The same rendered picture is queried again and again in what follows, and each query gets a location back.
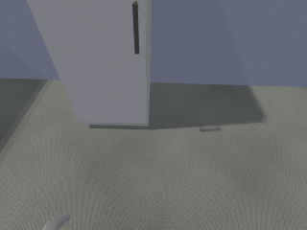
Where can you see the fridge door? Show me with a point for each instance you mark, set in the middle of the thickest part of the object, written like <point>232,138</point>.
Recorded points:
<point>91,44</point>

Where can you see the left robot hand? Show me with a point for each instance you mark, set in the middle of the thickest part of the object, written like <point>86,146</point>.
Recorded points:
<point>56,222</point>

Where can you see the handle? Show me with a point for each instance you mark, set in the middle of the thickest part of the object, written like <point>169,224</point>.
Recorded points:
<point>135,27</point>

